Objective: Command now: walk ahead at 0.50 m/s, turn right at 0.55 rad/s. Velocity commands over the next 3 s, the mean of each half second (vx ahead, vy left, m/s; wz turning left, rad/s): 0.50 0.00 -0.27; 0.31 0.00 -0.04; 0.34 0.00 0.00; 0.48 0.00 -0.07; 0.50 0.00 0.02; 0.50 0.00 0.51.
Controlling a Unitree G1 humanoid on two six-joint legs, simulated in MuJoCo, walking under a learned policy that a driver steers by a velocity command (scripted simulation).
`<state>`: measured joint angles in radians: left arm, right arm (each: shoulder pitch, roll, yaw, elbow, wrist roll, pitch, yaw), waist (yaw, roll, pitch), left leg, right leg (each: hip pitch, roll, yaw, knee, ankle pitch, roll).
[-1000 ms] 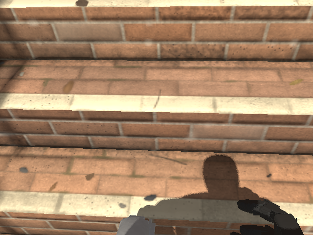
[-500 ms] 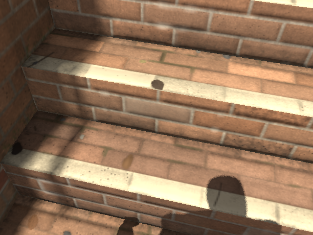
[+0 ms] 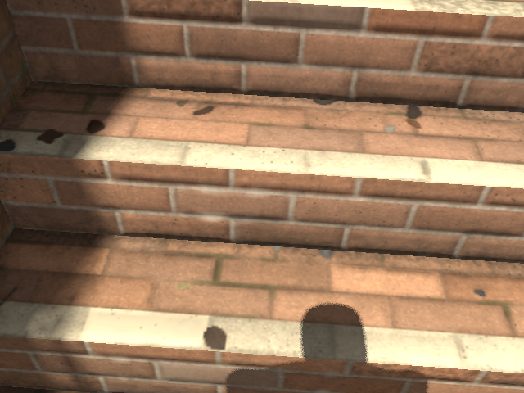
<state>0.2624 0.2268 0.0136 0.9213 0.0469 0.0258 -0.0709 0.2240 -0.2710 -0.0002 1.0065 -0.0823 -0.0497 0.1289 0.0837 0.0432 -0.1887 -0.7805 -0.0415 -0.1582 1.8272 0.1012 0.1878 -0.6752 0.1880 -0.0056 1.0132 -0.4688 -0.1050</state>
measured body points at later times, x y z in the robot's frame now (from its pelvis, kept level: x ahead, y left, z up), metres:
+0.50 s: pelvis +0.24 +0.10 +0.24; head +0.21 +0.13 +0.69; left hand +0.41 +0.33 +0.11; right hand +0.14 -0.13 +0.10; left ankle +0.27 +0.19 -0.46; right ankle +0.25 -0.07 -0.22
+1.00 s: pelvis +0.46 +0.05 +0.39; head +0.46 +0.07 +0.83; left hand +0.60 +0.25 +0.24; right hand +0.50 -0.21 +0.27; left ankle +0.38 +0.17 -0.11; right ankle +0.54 -0.05 -0.26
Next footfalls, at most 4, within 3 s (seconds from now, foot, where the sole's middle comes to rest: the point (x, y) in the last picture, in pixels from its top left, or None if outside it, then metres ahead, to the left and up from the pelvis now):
0.24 left None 0.31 0.18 -0.50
0.84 right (333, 297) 0.57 -0.06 -0.30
1.46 left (192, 133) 0.78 0.23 -0.10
2.06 right None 1.04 -0.08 0.10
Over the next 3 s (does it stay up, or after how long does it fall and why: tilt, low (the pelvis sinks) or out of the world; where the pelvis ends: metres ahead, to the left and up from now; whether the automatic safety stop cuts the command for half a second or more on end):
stays up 1.34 -0.08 1.08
